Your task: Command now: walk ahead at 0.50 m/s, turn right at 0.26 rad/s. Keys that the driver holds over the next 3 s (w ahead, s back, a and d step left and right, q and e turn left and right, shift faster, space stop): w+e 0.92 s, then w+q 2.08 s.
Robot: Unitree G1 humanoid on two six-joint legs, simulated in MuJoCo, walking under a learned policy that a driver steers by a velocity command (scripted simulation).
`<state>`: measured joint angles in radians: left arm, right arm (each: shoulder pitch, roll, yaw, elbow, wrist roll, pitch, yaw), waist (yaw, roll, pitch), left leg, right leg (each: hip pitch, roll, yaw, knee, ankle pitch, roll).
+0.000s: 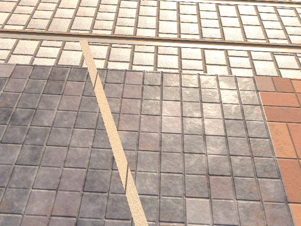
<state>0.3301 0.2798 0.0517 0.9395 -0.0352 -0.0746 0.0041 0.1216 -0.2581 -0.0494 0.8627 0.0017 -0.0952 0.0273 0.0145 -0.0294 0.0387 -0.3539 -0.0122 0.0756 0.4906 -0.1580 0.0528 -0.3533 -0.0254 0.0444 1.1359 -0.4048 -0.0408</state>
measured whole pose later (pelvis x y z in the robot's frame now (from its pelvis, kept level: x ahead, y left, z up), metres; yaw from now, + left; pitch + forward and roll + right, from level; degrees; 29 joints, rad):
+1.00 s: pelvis +0.57 -0.10 -0.01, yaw -32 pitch +2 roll +1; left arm 0.34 0.29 0.07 0.75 -0.03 -0.04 0.02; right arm 0.11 -0.27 -0.06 0.78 0.00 -0.12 0.03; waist 0.03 -0.03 0.01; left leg -0.40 -0.04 -0.01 0.53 -0.17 0.02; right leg -0.31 0.07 0.15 1.10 -0.49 -0.03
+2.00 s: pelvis +1.03 -0.26 +0.00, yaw -2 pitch +2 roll -1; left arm 0.21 0.30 0.06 0.75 0.00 -0.11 0.00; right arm 0.22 -0.30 -0.07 0.67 0.01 -0.04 0.04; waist 0.00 -0.01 0.06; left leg -0.36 -0.09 -0.01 0.51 -0.18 0.10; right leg -0.47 -0.08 0.04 1.17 -0.37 0.01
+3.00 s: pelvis +1.55 -0.17 +0.00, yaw +33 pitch +1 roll +0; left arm 0.20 0.31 0.05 0.76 -0.01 -0.11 -0.01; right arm 0.23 -0.30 -0.07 0.63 0.01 -0.04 0.03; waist 0.00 -0.02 0.07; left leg -0.35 -0.09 -0.01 0.50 -0.17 0.09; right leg -0.43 -0.07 0.03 1.17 -0.38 0.01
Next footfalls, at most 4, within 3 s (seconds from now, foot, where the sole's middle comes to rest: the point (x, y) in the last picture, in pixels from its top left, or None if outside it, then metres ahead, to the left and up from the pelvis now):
0.42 right None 0.38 -0.16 -0.77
0.90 left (169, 172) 0.72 -0.07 -0.77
1.36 right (233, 163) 0.78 -0.39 -0.77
1.84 left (191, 109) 1.13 -0.21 -0.77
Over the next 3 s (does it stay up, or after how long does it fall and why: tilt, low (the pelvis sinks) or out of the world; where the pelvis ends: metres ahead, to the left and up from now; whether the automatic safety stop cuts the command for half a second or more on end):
stays up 1.55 -0.17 0.00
